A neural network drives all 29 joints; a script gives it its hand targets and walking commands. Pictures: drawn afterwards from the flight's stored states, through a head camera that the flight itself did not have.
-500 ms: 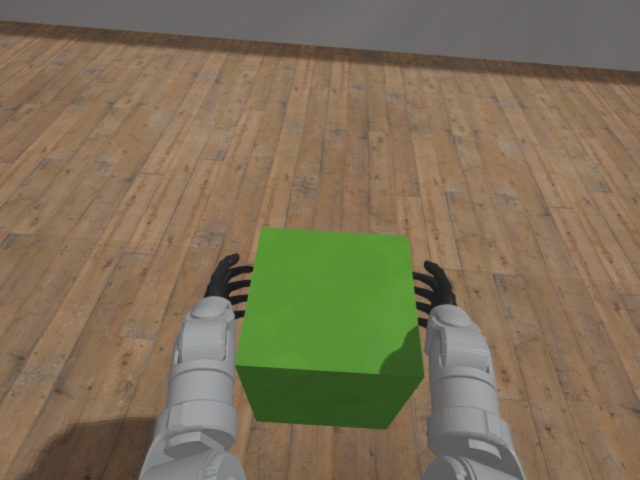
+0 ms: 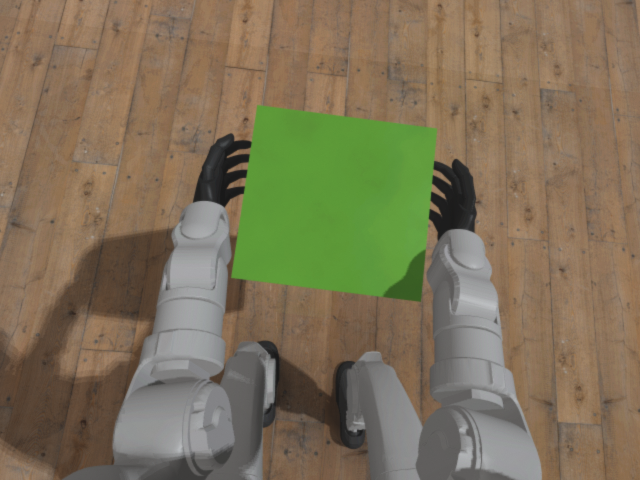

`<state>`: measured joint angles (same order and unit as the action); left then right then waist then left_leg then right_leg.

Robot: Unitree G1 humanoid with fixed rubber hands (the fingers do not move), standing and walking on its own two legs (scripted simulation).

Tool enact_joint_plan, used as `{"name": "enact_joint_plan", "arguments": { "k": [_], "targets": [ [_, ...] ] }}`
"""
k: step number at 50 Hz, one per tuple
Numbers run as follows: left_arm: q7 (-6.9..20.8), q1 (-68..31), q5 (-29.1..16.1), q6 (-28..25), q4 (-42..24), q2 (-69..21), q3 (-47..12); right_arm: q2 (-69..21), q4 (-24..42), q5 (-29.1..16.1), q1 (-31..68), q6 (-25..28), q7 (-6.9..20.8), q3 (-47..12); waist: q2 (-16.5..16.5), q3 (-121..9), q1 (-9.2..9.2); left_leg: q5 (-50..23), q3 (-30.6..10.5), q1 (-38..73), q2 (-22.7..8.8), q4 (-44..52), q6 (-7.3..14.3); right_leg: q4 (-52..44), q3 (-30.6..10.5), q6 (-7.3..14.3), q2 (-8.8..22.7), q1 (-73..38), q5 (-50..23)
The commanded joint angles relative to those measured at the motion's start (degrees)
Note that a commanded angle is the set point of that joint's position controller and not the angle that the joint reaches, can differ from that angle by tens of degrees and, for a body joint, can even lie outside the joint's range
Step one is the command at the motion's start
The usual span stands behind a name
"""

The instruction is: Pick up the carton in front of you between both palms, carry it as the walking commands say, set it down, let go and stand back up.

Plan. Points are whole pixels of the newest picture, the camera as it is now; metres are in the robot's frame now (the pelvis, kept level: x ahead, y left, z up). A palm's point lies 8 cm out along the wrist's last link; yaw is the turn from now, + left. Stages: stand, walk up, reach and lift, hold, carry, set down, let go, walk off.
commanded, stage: set down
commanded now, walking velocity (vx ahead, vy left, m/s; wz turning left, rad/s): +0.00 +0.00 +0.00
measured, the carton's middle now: (331, 218) +0.43 -0.01 -0.15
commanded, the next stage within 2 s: none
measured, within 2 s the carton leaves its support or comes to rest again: rests again in 1.44 s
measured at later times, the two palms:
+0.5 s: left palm (231, 200) +0.48 +0.15 -0.23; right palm (410, 228) +0.44 -0.15 -0.22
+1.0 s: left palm (246, 203) +0.52 +0.14 -0.38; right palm (388, 235) +0.46 -0.15 -0.37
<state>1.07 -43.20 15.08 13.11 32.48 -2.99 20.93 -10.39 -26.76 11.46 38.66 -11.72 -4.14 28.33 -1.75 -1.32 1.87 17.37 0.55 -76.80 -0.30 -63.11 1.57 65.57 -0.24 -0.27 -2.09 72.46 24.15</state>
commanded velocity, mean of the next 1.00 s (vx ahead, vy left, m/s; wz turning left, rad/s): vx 0.00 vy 0.00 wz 0.00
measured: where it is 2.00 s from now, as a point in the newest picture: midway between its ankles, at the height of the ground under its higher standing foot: (308, 409)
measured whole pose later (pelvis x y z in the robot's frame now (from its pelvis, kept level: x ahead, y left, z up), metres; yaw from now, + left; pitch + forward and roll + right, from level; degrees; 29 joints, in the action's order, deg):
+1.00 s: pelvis -0.04 +0.00 -0.24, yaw -3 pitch +42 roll -6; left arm -0.1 -82.3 9.3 16.6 55.3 15.3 11.1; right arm -2.3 -37.4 4.7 69.1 -15.5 -11.0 32.1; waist -2.4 9.6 2.6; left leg 25.8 -1.5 -129.4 0.1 -112.7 2.5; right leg 115.4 1.6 -2.6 -4.6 122.0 36.2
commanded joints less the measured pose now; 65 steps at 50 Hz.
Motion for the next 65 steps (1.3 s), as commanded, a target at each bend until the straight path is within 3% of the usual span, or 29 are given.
{"name": "enact_joint_plan", "arguments": {
  "k": [1,4,8,20,22,23,26,34,48,55,61,65],
  "targets": [
    [11.97,-30.76,-3.43,0.99,3.83,-50.97,-28.12,-50.13,-4.30,-3.86,36.00,-1.79,15.01,-33.42,3.46,-48.66,-0.55,-8.18,-3.27,34.34,7.52,-0.78,-0.28,-3.46,-0.50,-1.72,-7.21,-4.36,-6.32],
    [12.82,-33.22,-2.48,2.56,6.54,-51.13,-25.49,-50.30,-6.10,-3.17,39.07,-3.43,15.75,-30.68,3.41,-47.93,-0.44,-5.66,-3.10,30.03,7.81,-3.53,-0.03,-0.65,0.09,-1.76,-7.35,0.65,-4.19],
    [13.10,-36.12,-2.68,3.01,8.33,-50.65,-24.42,-49.53,-6.82,-3.28,42.21,-3.92,15.77,-29.08,3.74,-51.30,-0.10,-7.58,-2.79,26.27,8.24,-8.13,-0.14,3.67,0.82,-1.85,-7.70,6.11,-5.11],
    [10.08,-44.85,-8.20,2.71,8.19,-47.82,-28.94,-45.59,-3.89,-8.29,51.50,-3.20,12.64,-31.23,6.51,-65.74,0.79,-13.78,-2.49,20.38,8.25,-21.86,-1.40,17.86,2.83,-2.40,-8.55,17.96,-8.61],
    [9.82,-45.99,-8.59,3.04,8.63,-47.23,-28.90,-45.13,-3.61,-8.81,53.16,-3.49,12.45,-31.21,6.56,-66.53,0.62,-13.75,-2.53,19.97,8.19,-23.56,-1.44,19.67,3.11,-2.58,-8.58,20.17,-8.03],
    [9.66,-47.46,-8.57,3.17,9.38,-46.87,-28.38,-44.58,-3.61,-8.74,55.07,-3.61,12.34,-30.74,6.74,-66.10,0.77,-10.12,-2.86,17.46,8.16,-23.74,-1.39,20.81,3.33,-2.42,-8.49,20.97,-6.32],
    [9.37,-48.17,-8.80,3.55,10.24,-45.82,-28.00,-44.31,-3.70,-9.43,56.23,-3.98,12.10,-30.38,6.25,-66.42,0.38,-13.29,-2.61,18.42,8.18,-26.65,-1.43,22.85,3.71,-2.97,-8.58,24.27,-6.94],
    [9.18,-54.58,-9.40,3.23,13.52,-41.55,-26.77,-40.34,-5.25,-9.25,61.81,-3.66,10.88,-26.29,8.51,-63.52,1.96,-9.88,-2.38,11.90,7.98,-32.56,-1.55,28.85,4.78,-2.79,-8.55,30.58,-4.54],
    [9.86,-64.58,-11.84,1.75,19.82,-32.13,-26.59,-33.97,-6.46,-13.73,74.43,-1.77,8.37,-26.12,8.23,-61.30,1.33,-9.19,-1.15,4.70,6.10,-44.50,-0.56,39.54,6.18,-3.44,-7.86,32.56,-4.22],
    [10.59,-69.78,-15.73,0.48,21.02,-28.71,-29.14,-31.72,-6.75,-16.93,79.38,-0.47,7.11,-27.96,8.48,-60.32,1.68,-12.51,-1.55,4.50,5.06,-50.30,0.01,44.07,6.41,-3.25,-7.48,32.34,-6.10],
    [10.64,-75.33,-20.89,-0.19,17.86,-28.56,-33.53,-31.41,-2.96,-21.04,84.76,0.18,5.99,-32.08,9.43,-67.09,1.88,-18.51,-1.80,10.18,4.58,-54.30,0.19,46.91,6.65,-2.95,-7.51,29.34,-9.72],
    [10.76,-73.12,-20.64,-0.25,20.16,-29.19,-32.51,-32.96,-7.42,-21.31,81.46,-0.11,6.43,-31.11,10.11,-60.84,1.04,-18.59,-1.89,7.63,4.57,-55.00,0.45,47.81,6.30,-2.73,-7.90,32.87,-9.23]
  ]
}}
